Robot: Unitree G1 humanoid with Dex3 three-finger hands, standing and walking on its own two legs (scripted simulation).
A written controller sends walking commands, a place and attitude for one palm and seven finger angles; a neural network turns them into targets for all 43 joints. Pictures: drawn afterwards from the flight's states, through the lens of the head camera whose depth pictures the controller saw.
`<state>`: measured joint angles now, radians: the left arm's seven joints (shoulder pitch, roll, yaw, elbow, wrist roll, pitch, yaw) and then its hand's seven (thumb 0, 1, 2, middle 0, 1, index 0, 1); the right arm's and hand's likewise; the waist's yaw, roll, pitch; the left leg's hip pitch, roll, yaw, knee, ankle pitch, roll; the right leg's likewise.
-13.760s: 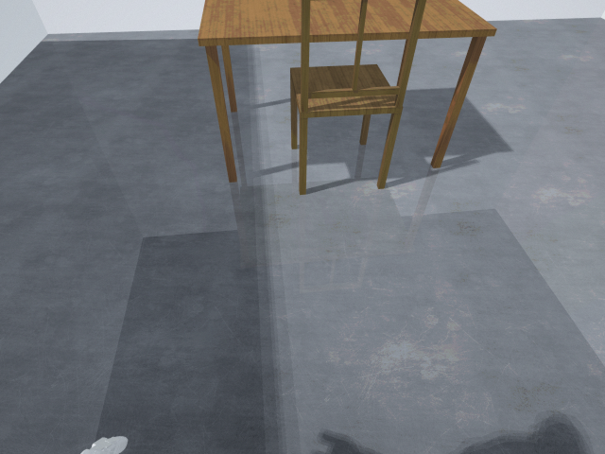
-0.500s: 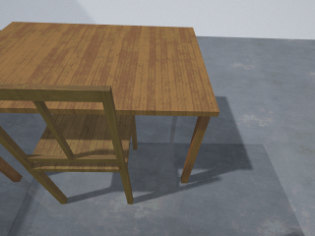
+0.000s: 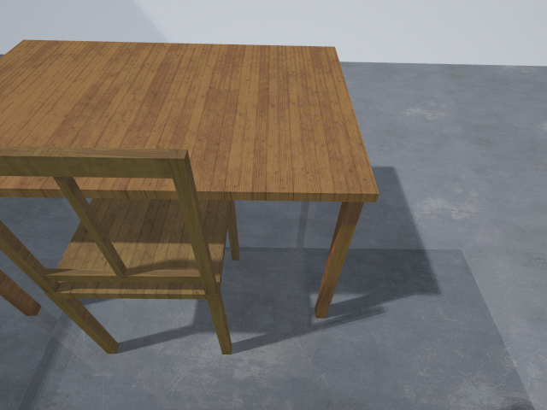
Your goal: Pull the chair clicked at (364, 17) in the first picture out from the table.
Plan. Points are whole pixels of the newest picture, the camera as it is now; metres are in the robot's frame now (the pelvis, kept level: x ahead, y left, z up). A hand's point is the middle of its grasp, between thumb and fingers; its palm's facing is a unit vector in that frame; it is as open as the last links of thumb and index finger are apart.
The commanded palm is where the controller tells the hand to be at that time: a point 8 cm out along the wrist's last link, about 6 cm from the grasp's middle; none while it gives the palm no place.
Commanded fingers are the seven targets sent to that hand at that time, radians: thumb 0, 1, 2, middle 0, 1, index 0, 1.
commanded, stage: look again from close up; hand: left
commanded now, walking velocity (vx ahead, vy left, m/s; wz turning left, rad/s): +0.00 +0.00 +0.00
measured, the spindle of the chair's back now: (96, 231) +0.44 +0.39 -0.07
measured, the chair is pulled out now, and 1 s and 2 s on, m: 0.00 0.00 0.00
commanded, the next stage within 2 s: none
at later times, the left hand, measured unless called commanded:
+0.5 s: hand out of the picture -0.03 +0.15 -0.17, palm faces +0.04 -0.98 -0.17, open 7.3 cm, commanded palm none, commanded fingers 0.00 0.90 0.90 -0.20 -0.30 -0.20 -0.30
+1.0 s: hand out of the picture -0.03 +0.13 -0.17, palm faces +0.06 -0.98 -0.17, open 7.3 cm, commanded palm none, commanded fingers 0.00 0.90 0.90 -0.20 -0.30 -0.20 -0.30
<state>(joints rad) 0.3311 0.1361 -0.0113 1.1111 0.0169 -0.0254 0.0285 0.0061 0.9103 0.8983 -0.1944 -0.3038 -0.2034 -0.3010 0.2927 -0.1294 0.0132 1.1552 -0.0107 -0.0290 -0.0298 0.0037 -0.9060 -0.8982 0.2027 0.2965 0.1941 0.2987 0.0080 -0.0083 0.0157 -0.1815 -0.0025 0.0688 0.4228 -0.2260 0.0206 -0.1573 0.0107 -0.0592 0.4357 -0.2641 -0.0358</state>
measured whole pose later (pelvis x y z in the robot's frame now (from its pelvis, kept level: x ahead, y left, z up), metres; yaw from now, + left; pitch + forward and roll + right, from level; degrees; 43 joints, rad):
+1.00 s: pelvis +0.00 -0.02 +0.00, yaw +1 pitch -1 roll +1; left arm 0.35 0.13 -0.01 1.11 0.02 -0.03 0.03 0.01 0.91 0.90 -0.19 -0.30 -0.20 -0.30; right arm 0.30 -0.12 0.01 1.15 -0.01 -0.02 -0.03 0.00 -0.90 -0.90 0.20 0.30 0.19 0.30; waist 0.01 0.00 0.01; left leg -0.18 0.03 0.04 0.42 -0.22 -0.02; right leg -0.15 0.04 -0.08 0.42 -0.26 -0.07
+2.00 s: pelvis +0.00 -0.03 +0.00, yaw +0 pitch -1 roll +0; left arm 0.35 0.13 0.00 1.12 0.02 -0.03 0.03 0.01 0.91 0.90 -0.19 -0.30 -0.20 -0.30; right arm 0.31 -0.12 0.01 1.15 -0.01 -0.02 -0.04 0.00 -0.91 -0.90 0.20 0.30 0.19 0.30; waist 0.01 0.00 0.01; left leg -0.18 0.04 0.05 0.42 -0.22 -0.02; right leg -0.14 0.05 -0.08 0.41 -0.26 -0.07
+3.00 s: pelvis -0.04 -0.01 -0.11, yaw +3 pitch +14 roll -2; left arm 0.56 0.18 0.04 -0.11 -0.18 -0.57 -0.12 0.02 0.40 0.68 -0.14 -0.23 -0.15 -0.22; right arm 0.10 -0.22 -0.01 0.47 -0.03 -0.20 -0.01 0.01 -0.90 -0.90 0.20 0.30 0.19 0.30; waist 0.09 0.01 -0.14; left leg -0.99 0.02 -0.03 1.28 -0.54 0.00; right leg -0.91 0.00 -0.16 1.25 -0.59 -0.08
